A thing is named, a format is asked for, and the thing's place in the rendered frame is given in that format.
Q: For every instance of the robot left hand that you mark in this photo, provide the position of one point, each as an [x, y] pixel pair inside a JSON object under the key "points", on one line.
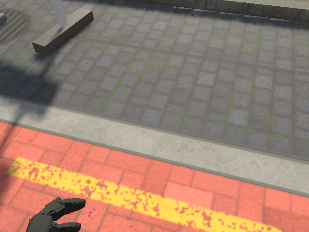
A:
{"points": [[43, 221]]}

